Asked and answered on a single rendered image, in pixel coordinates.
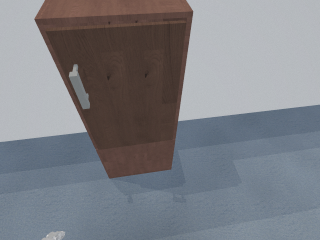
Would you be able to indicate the handle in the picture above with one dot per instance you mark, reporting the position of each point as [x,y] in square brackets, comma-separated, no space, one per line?
[75,79]

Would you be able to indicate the cupboard door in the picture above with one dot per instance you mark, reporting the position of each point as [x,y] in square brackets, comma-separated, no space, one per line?
[131,73]

